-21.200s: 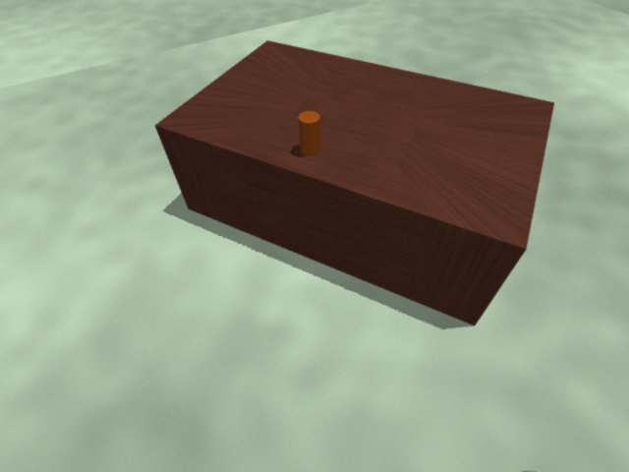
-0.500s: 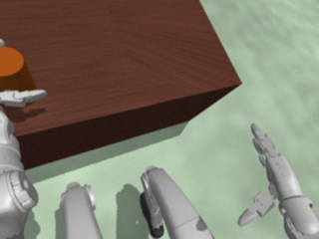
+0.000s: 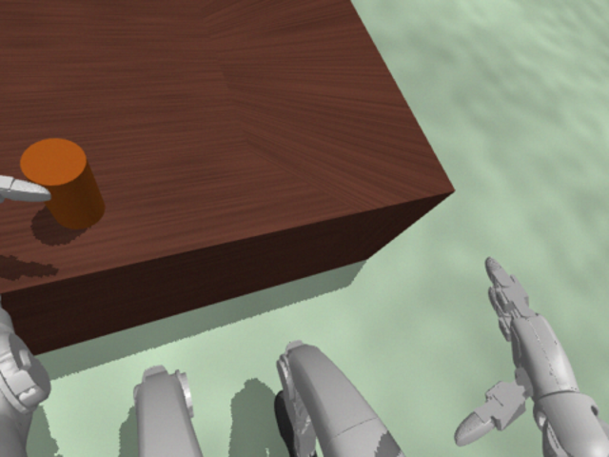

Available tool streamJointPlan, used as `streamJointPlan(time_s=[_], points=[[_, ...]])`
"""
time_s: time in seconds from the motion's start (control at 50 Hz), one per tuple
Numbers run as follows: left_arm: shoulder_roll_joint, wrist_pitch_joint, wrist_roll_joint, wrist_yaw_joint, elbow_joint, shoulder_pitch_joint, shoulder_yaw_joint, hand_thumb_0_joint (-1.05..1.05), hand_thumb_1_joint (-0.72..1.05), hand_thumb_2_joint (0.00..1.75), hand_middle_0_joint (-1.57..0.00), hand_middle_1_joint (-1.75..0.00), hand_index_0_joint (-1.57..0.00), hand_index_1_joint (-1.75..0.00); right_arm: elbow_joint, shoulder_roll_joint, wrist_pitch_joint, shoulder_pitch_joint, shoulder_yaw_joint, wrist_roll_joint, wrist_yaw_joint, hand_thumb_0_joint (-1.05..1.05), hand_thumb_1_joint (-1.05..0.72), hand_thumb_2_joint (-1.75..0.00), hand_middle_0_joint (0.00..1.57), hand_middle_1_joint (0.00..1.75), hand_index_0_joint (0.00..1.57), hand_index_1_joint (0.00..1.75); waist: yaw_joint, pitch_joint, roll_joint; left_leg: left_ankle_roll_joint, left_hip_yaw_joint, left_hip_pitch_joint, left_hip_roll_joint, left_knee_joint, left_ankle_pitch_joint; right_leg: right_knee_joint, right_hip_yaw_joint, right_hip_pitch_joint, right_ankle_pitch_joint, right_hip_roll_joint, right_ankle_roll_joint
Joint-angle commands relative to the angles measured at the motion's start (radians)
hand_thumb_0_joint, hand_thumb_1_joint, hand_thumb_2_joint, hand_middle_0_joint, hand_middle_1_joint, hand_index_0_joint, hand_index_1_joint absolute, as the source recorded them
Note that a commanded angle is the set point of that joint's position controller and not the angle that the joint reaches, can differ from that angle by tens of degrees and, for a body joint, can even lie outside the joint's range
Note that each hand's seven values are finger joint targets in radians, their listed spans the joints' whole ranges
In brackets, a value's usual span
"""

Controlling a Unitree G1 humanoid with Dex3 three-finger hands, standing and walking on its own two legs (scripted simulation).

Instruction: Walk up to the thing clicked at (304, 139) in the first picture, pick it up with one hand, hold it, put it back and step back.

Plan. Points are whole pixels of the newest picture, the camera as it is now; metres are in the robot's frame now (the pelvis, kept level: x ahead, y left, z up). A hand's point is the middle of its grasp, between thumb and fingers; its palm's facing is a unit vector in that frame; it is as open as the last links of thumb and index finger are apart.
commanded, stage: rise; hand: left
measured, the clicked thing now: (68, 187) +0.51 +0.21 -0.09
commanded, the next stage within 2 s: home in 0.12 s
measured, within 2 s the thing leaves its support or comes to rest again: neither
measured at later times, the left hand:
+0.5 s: hand out of the picture +0.43 +0.38 +0.13, palm faces +0.46 -0.81 -0.36, open 17.0 cm
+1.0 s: hand (8, 389) +0.25 +0.21 +0.07, palm faces +0.21 -0.94 -0.26, open 17.2 cm
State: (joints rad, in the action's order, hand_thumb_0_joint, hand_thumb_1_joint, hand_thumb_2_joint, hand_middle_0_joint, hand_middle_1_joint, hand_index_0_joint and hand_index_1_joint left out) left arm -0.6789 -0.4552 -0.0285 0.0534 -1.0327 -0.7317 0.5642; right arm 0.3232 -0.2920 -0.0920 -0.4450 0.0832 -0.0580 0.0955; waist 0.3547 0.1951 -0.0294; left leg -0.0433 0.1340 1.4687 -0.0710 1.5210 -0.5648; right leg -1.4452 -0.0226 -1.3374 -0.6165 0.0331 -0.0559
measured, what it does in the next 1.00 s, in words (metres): rises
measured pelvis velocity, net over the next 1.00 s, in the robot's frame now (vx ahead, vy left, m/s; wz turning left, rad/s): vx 0.05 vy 0.00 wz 0.06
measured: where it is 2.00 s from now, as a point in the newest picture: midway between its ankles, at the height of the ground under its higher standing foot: outside the picture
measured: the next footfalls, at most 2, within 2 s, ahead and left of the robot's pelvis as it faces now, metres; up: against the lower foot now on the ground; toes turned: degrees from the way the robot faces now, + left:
none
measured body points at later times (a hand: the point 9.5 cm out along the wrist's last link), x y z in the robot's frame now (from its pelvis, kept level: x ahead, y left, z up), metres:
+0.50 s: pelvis +0.02 +0.00 +0.09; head +0.10 +0.05 +0.53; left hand +0.41 +0.42 +0.15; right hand +0.20 -0.20 +0.08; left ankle +0.06 +0.14 -0.57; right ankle +0.03 -0.16 -0.57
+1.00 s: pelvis +0.05 +0.00 +0.12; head +0.08 +0.01 +0.57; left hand +0.24 +0.26 +0.09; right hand +0.23 -0.22 +0.08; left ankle +0.06 +0.14 -0.57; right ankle +0.03 -0.16 -0.57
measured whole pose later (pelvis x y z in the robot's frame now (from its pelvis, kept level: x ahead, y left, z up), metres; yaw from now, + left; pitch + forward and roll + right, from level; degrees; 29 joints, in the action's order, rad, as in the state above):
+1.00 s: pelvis +0.05 +0.00 +0.12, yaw +3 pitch +10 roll -1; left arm -0.24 0.01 0.03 -0.09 -0.23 0.29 0.08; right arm -0.10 -0.20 -0.15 -0.40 -0.01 0.05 -0.05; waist 0.02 0.13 0.00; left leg -0.03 0.03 0.68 -0.05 0.92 -0.43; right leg -0.90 0.04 -0.59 -0.48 -0.02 -0.05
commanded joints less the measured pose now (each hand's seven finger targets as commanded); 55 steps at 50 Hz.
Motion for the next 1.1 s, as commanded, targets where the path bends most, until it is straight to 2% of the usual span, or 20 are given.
streamJointPlan(time_s=[0.0, 0.04, 0.06, 0.08, 0.1, 0.14, 0.22, 0.32, 0.36, 0.44, 0.48, 0.5, 0.52, 0.58, 0.62, 0.66, 0.76, 0.86, 0.98, 1.08], points=[[-0.209, 0.018, 0.041, 0.033, 0.191, -0.294, 0.0, 0.0, -0.61, 0.0, -0.05, -0.04, -0.07, -0.03, 0.162, -0.183, 0.034, 0.012, 0.102, 0.012, -0.03, 0.0, 0.53, -0.05, 0.05, 0.05, 0.05, 0.05, -0.091, 0.453, 0.376, 0.035, -0.064, -0.648, 0.01, -0.266, 0.346, 0.237, -0.037, 0.211, 0.327, 0.021, 0.068], [-0.155, 0.034, 0.058, 0.039, 0.157, -0.271, -0.027, 0.0, -0.56, 0.06, -0.05, -0.03, -0.04, -0.04, 0.138, -0.161, 0.035, 0.005, 0.081, 0.021, -0.035, 0.0, 0.57, -0.04, 0.05, 0.05, 0.05, 0.05, -0.089, 0.397, 0.312, 0.042, -0.071, -0.6, 0.013, -0.296, 0.264, 0.272, -0.032, 0.238, 0.288, 0.022, 0.065], [-0.298, 0.108, -0.048, -0.018, 0.027, -0.163, -0.013, 0.0, -0.61, 0.05, -0.06, -0.05, -0.06, -0.06, 0.125, -0.183, 0.012, -0.045, 0.095, 0.036, -0.039, 0.0, 0.51, -0.05, 0.06, 0.05, 0.06, 0.05, -0.144, 0.401, 0.312, 0.037, -0.082, -0.656, 0.023, -0.359, 0.244, 0.313, -0.031, 0.301, 0.255, 0.021, 0.068], [-0.253, 0.136, -0.028, -0.039, 0.091, -0.234, -0.03, 0.0, -0.61, 0.06, -0.06, -0.07, -0.06, -0.07, 0.085, -0.172, -0.006, -0.033, 0.094, 0.041, -0.041, 0.0, 0.5, -0.06, 0.06, 0.05, 0.06, 0.05, -0.13, 0.38, 0.295, 0.035, -0.08, -0.647, 0.017, -0.377, 0.228, 0.327, -0.029, 0.289, 0.239, 0.028, 0.07], [-0.258, 0.149, -0.026, -0.049, 0.17, -0.307, -0.042, 0.0, -0.61, 0.06, -0.06, -0.07, -0.06, -0.07, 0.08, -0.167, -0.013, -0.035, 0.092, 0.045, -0.045, 0.0, 0.49, -0.06, 0.06, 0.05, 0.05, 0.05, -0.13, 0.39, 0.299, 0.031, -0.08, -0.67, 0.018, -0.401, 0.206, 0.341, -0.029, 0.298, 0.225, 0.027, 0.071], [-0.32, 0.187, -0.042, -0.076, 0.16, -0.303, -0.017, 0.0, -0.58, 0.06, -0.07, -0.07, -0.08, -0.08, 0.086, -0.194, -0.027, -0.03, 0.12, 0.054, -0.056, 0.0, 0.46, -0.07, 0.05, 0.05, 0.05, 0.05, -0.148, 0.44, 0.273, 0.031, -0.075, -0.727, 0.018, -0.43, 0.24, 0.358, -0.038, 0.349, 0.26, 0.03, 0.069], [-0.421, 0.222, -0.07, -0.135, 0.162, -0.37, -0.003, 0.0, -0.39, 0.16, -0.07, -0.08, -0.07, -0.09, -0.001, -0.173, -0.047, -0.02, 0.089, 0.061, -0.074, 0.0, 0.31, -0.17, 0.13, 0.13, 0.13, 0.13, -0.168, 0.386, 0.235, 0.039, -0.094, -0.734, 0.026, -0.478, 0.241, 0.425, -0.014, 0.436, 0.272, 0.021, 0.064], [-0.287, 0.25, -0.077, -0.141, 0.02, -0.325, -0.097, 0.0, -0.43, 0.12, -0.06, -0.07, -0.06, -0.07, -0.053, -0.064, -0.031, 0.086, -0.075, 0.058, -0.071, 0.0, -0.09, -0.57, 0.15, 0.22, 0.15, 0.22, -0.203, 0.293, 0.226, 0.037, -0.11, -0.761, 0.029, -0.547, 0.251, 0.491, -0.016, 0.474, 0.276, 0.013, 0.064], [-0.248, 0.256, -0.077, -0.135, 0.005, -0.29, -0.118, 0.0, -0.46, 0.11, -0.06, -0.07, -0.06, -0.07, -0.038, -0.025, -0.027, 0.137, -0.149, 0.054, -0.066, 0.0, -0.25, -0.63, 0.15, 0.22, 0.15, 0.22, -0.235, 0.321, 0.22, 0.036, -0.119, -0.787, 0.031, -0.568, 0.283, 0.515, -0.015, 0.527, 0.297, 0.009, 0.063], [-0.2, 0.289, -0.06, -0.121, 0.012, -0.146, -0.16, 0.0, -0.47, 0.11, -0.06, -0.07, -0.06, -0.07, -0.108, -0.094, -0.035, 0.01, -0.069, 0.053, -0.075, 0.0, -0.56, -0.71, 0.17, 0.24, 0.17, 0.24, -0.22, 0.335, 0.222, 0.028, -0.128, -0.913, 0.026, -0.597, 0.368, 0.554, -0.026, 0.556, 0.371, 0.012, 0.062], [-0.226, 0.31, -0.045, -0.116, 0.161, -0.109, -0.152, 0.0, -0.47, 0.1, -0.06, -0.07, -0.06, -0.07, -0.138, -0.139, -0.043, -0.038, -0.008, 0.062, -0.078, 0.0, -0.61, -0.73, 0.17, 0.25, 0.17, 0.25, -0.237, 0.379, 0.265, 0.02, -0.126, -0.99, 0.023, -0.611, 0.451, 0.568, -0.031, 0.581, 0.427, 0.013, 0.066], [-0.199, 0.328, -0.037, -0.114, 0.155, -0.054, -0.169, 0.0, -0.45, 0.12, -0.06, -0.07, -0.06, -0.07, -0.166, -0.143, -0.046, -0.044, 0.009, 0.072, -0.08, 0.0, -0.62, -0.74, 0.17, 0.25, 0.17, 0.25, -0.235, 0.331, 0.246, 0.02, -0.128, -0.995, 0.024, -0.623, 0.449, 0.582, -0.031, 0.581, 0.429, 0.012, 0.064], [-0.187, 0.335, -0.023, -0.113, 0.277, -0.043, -0.175, 0.0, -0.43, 0.12, -0.06, -0.07, -0.06, -0.07, -0.168, -0.143, -0.047, -0.03, 0.019, 0.081, -0.083, 0.0, -0.66, -0.76, 0.18, 0.26, 0.18, 0.26, -0.246, 0.338, 0.229, 0.022, -0.13, -1.002, 0.025, -0.635, 0.454, 0.596, -0.029, 0.603, 0.443, 0.011, 0.063], [-0.053, 0.364, 0.005, -0.112, 0.358, 0.082, -0.245, 0.0, -0.43, 0.12, -0.06, -0.07, -0.06, -0.07, -0.205, -0.092, -0.032, 0.038, -0.02, 0.1, -0.091, 0.0, -0.78, -0.83, 0.19, 0.28, 0.19, 0.28, -0.258, 0.231, 0.166, 0.028, -0.127, -0.971, 0.026, -0.674, 0.401, 0.625, -0.029, 0.618, 0.412, 0.009, 0.061], [0.01, 0.373, 0.017, -0.117, 0.403, 0.222, -0.266, 0.0, -0.48, 0.1, -0.06, -0.07, -0.06, -0.07, -0.219, -0.047, -0.018, 0.069, -0.068, 0.11, -0.095, 0.0, -0.82, -0.86, 0.19, 0.29, 0.19, 0.29, -0.295, 0.185, 0.14, 0.028, -0.125, -0.949, 0.028, -0.704, 0.382, 0.633, -0.034, 0.649, 0.384, 0.006, 0.065], [0.065, 0.374, 0.031, -0.118, 0.542, 0.27, -0.296, 0.0, -0.46, 0.11, -0.06, -0.07, -0.06, -0.07, -0.193, -0.017, -0.008, 0.08, -0.091, 0.11, -0.099, 0.0, -0.88, -0.89, 0.2, 0.3, 0.2, 0.3, -0.31, 0.219, 0.15, 0.027, -0.135, -0.969, 0.033, -0.713, 0.408, 0.639, -0.03, 0.703, 0.411, -0.001, 0.063], [0.081, 0.382, 0.047, -0.148, 0.817, 0.52, -0.287, 0.0, -0.46, 0.11, -0.06, -0.07, -0.06, -0.07, -0.21, -0.053, -0.008, 0.082, -0.047, 0.104, -0.13, 0.0, -0.89, -0.9, 0.2, 0.3, 0.2, 0.3, -0.358, 0.223, 0.177, 0.018, -0.154, -1.009, 0.041, -0.732, 0.446, 0.645, -0.016, 0.791, 0.452, -0.014, 0.06], [0.196, 0.404, 0.063, -0.167, 0.97, 0.766, -0.344, 0.0, -0.52, 0.07, -0.06, -0.06, -0.06, -0.06, -0.258, -0.042, -0.003, 0.072, -0.025, 0.106, -0.156, 0.0, -0.88, -0.89, 0.2, 0.3, 0.2, 0.3, -0.356, 0.155, 0.171, 0.02, -0.165, -1.006, 0.046, -0.733, 0.436, 0.647, -0.008, 0.803, 0.462, -0.021, 0.055], [0.39, 0.431, 0.068, -0.149, 1.041, 1.044, -0.517, 0.0, -0.54, 0.07, -0.06, -0.06, -0.06, -0.06, -0.226, -0.02, -0.001, 0.039, -0.031, 0.099, -0.166, 0.0, -0.88, -0.89, 0.2, 0.3, 0.2, 0.3, -0.33, 0.086, 0.044, 0.032, -0.169, -0.983, 0.042, -0.72, 0.435, 0.646, -0.021, 0.772, 0.468, -0.018, 0.043], [0.357, 0.428, 0.061, -0.144, 1.106, 1.073, -0.499, 0.0, -0.55, 0.06, -0.05, -0.06, -0.05, -0.06, -0.193, -0.025, -0.004, 0.036, -0.016, 0.096, -0.18, 0.0, -0.89, -0.9, 0.2, 0.3, 0.2, 0.3, -0.331, 0.034, -0.004, 0.042, -0.184, -0.946, 0.057, -0.703, 0.366, 0.663, -0.008, 0.741, 0.425, -0.035, 0.028]])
